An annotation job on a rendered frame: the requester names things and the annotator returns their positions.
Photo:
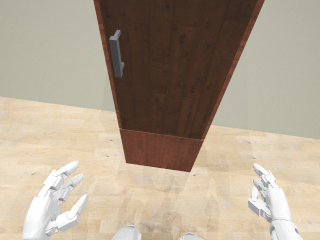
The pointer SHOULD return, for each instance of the robot left thigh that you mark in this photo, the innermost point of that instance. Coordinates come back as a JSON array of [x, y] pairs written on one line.
[[127, 233]]

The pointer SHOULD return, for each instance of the robot left hand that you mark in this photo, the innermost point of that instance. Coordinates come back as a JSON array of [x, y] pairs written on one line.
[[47, 204]]

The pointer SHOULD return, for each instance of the robot right hand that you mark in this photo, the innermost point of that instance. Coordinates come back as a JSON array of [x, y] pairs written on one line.
[[274, 205]]

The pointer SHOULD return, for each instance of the robot right forearm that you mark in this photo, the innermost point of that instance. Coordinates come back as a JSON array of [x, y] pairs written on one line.
[[284, 230]]

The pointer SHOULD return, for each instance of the handle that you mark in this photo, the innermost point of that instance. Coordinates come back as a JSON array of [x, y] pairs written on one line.
[[118, 65]]

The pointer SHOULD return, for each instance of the cupboard door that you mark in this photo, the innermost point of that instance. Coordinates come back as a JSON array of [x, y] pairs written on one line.
[[177, 55]]

